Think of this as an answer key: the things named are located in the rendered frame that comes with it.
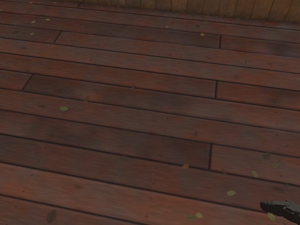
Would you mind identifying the robot right hand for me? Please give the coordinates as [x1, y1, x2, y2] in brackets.
[260, 200, 300, 225]

